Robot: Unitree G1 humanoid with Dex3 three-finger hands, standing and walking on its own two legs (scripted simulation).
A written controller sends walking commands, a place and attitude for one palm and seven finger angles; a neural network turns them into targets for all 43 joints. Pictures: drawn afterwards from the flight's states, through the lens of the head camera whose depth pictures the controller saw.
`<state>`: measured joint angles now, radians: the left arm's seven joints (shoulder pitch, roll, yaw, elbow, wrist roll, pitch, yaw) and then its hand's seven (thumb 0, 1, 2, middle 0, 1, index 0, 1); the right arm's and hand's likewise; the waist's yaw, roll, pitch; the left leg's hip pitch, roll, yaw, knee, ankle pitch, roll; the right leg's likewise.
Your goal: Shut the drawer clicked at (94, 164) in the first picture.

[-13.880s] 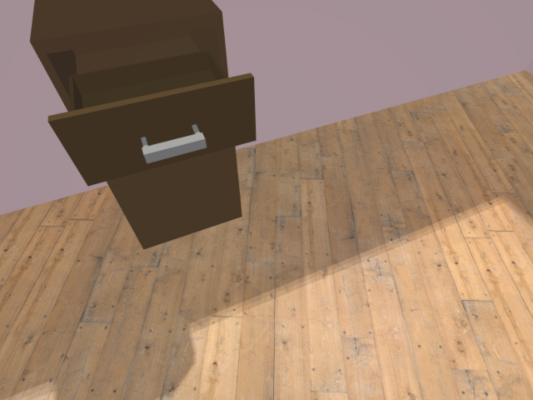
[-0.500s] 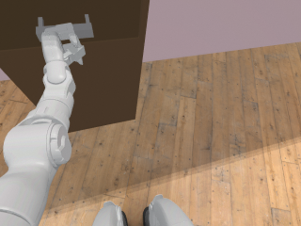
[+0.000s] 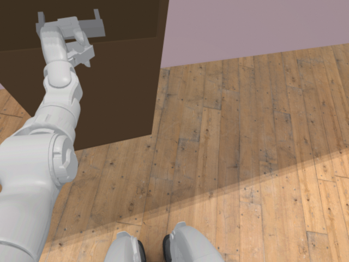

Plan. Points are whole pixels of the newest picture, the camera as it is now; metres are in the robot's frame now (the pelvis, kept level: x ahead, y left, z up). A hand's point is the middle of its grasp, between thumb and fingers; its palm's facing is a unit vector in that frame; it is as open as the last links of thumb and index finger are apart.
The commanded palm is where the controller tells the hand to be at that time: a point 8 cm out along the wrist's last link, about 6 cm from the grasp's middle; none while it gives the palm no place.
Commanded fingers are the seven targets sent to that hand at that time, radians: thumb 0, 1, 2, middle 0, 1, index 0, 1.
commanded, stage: pull the fist back off the drawer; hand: left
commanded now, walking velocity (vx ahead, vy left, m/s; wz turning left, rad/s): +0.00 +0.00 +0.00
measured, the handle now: (71, 22) +0.65 +0.12 +0.09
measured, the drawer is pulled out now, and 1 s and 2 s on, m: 0.00 0.00 0.00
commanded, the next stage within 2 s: draw the hand back to the body in 0.64 s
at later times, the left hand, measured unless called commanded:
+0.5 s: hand (92, 47) +0.57 +0.08 +0.09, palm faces +0.13 -0.99 -0.02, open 3.1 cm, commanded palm +0.53 +0.12 +0.09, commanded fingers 0.00 0.90 0.90 -1.40 -1.60 -1.40 -1.60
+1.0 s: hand (74, 64) +0.50 +0.11 +0.11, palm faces +0.14 -0.99 -0.01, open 3.3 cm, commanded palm +0.45 +0.16 +0.13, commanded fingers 0.00 0.90 0.90 -1.40 -1.60 -1.40 -1.60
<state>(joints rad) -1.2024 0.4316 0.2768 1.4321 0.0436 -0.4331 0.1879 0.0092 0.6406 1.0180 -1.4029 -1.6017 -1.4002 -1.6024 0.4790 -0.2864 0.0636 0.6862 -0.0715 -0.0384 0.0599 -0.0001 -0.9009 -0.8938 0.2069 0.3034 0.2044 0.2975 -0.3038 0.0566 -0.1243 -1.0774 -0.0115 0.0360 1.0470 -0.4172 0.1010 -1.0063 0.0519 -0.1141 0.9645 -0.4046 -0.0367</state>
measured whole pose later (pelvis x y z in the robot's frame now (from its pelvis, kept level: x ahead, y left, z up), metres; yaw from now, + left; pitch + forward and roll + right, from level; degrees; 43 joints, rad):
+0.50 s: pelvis +0.01 -0.01 +0.00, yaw +0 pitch +24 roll -4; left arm -1.11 0.35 0.29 1.30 0.03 -0.43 0.20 0.02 0.80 0.96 -1.40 -1.60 -1.40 -1.60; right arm 0.46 -0.27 0.03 0.67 -0.07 0.02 0.10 0.00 -0.90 -0.89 0.21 0.30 0.20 0.30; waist -0.25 0.06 -0.13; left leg -1.03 0.00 0.05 1.05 -0.44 0.09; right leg -0.97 0.06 -0.10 0.98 -0.43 -0.05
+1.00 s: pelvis +0.06 -0.03 +0.04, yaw -2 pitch +17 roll -1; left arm -0.53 0.22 0.24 0.71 -0.11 -0.32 0.07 0.01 0.90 0.90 -1.40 -1.60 -1.40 -1.60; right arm 0.41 -0.26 0.00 0.58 0.01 0.09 0.08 0.00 -0.90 -0.89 0.20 0.30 0.20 0.30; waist -0.10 0.05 -0.14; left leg -0.69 0.00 0.07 0.84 -0.44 0.06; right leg -0.66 0.09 -0.04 0.79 -0.43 -0.07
